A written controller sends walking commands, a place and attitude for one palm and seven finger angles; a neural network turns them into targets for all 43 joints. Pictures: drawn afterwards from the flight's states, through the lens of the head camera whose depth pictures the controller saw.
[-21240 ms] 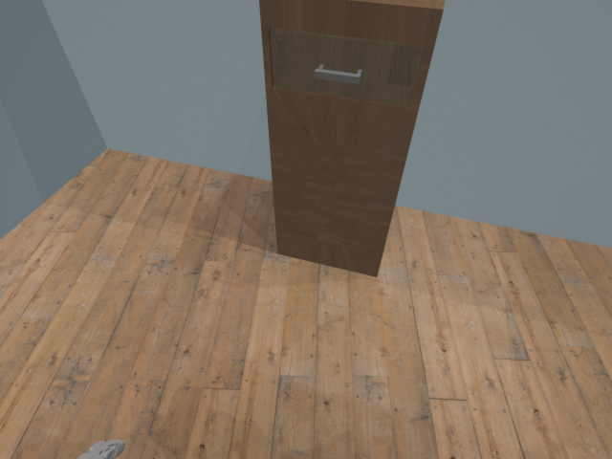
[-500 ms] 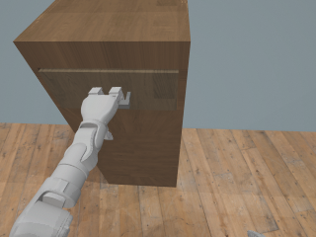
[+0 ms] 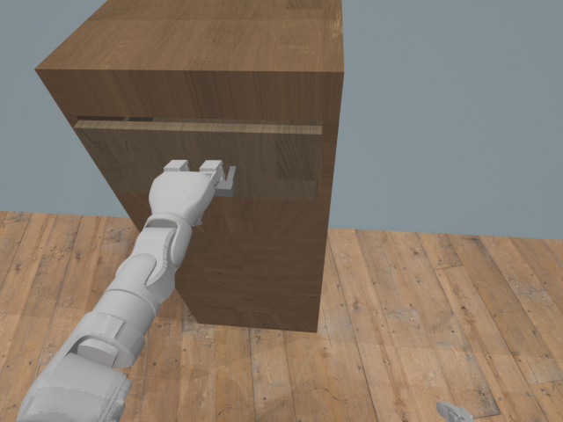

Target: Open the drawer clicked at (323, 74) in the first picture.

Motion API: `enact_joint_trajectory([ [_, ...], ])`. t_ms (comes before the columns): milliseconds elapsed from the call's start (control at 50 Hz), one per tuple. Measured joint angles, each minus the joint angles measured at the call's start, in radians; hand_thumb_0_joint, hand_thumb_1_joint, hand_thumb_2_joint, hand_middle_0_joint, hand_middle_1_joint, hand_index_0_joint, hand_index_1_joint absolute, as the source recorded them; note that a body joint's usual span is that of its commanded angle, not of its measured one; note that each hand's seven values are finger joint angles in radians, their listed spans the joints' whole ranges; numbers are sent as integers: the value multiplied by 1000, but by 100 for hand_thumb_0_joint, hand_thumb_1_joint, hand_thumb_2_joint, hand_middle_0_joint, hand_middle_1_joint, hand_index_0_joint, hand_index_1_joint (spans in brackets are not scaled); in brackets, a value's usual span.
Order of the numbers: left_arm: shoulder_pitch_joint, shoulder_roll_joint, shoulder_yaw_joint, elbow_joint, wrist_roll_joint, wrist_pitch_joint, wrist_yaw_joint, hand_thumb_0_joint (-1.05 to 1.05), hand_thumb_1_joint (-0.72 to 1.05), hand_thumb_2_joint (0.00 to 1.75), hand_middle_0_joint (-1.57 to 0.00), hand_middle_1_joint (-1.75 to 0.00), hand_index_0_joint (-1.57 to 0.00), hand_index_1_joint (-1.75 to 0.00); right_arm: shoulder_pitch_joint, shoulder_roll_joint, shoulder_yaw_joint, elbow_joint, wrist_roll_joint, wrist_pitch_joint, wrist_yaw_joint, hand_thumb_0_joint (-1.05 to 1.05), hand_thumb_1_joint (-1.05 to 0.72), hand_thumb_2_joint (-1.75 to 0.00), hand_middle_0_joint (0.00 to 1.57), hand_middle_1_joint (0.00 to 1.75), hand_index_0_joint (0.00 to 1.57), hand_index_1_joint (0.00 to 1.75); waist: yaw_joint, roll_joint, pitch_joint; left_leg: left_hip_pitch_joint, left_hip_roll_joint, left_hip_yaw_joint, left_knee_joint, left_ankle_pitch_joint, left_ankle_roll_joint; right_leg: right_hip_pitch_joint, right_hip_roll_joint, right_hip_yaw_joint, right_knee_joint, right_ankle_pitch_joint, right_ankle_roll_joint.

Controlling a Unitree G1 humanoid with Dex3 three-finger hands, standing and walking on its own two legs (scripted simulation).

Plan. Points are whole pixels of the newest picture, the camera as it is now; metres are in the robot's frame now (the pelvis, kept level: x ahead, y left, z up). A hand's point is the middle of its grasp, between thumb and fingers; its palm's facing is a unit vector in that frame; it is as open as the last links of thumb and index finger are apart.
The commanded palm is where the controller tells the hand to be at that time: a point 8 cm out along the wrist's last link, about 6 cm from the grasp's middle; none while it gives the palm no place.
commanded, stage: pull the drawer open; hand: left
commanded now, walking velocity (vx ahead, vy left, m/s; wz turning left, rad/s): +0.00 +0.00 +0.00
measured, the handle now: (200, 179) +0.47 +0.16 +0.08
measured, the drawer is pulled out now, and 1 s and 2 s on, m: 0.02 0.14 0.25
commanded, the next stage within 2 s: none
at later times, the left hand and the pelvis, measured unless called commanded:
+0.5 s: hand (188, 234) +0.37 +0.16 +0.05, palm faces +0.01 -0.07 -1.00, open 5.7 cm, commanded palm +0.33 +0.17 +0.11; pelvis +0.01 +0.00 +0.00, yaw -1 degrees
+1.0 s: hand (175, 278) +0.30 +0.17 +0.05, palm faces +0.03 -0.11 -0.99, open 5.7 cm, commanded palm +0.27 +0.18 +0.11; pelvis +0.00 +0.00 +0.00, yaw -1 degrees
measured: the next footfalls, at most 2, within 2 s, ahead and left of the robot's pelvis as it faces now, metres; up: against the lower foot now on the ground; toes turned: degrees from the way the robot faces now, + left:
none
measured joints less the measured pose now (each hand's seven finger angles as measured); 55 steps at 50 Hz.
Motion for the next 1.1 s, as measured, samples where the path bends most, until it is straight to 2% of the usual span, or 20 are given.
enact_joint_trajectory([
  [120,-1,6,11,9,-2,-20,9,0,74,84,-35,-134,-35,-132,10,-4,-7,5,-2,-4,1,1,-90,-90,20,30,20,30,-1,2,-1,-7,1,0,2,1,-2,-7,1,0,3,1,-2],
  [300,112,5,29,-106,-12,-6,14,0,75,84,-32,-135,-36,-131,22,-8,-11,-1,1,0,14,1,-90,-90,20,30,20,30,3,12,-7,19,4,13,-16,1,-1,10,6,13,-8,2,-1],
  [560,281,2,12,-302,-12,28,0,1,75,83,-31,-135,-36,-130,-43,-4,2,-25,2,-6,22,1,-90,-90,20,30,20,30,24,13,-4,65,3,18,-35,-1,0,52,7,20,-22,0,2],
  [880,478,-2,-22,-520,0,38,-4,1,74,84,-30,-135,-38,-129,-113,11,24,-41,-12,-21,40,1,-90,-90,20,30,20,30,68,15,11,100,-1,9,-27,-6,-2,89,1,12,-11,-11,1],
  [1100,541,9,-7,-575,-6,30,-9,1,74,84,-31,-135,-39,-130,-116,19,38,-35,-19,-26,37,1,-90,-90,20,30,20,30,70,23,26,110,2,12,-27,3,-5,97,4,14,-8,-3,-3],
])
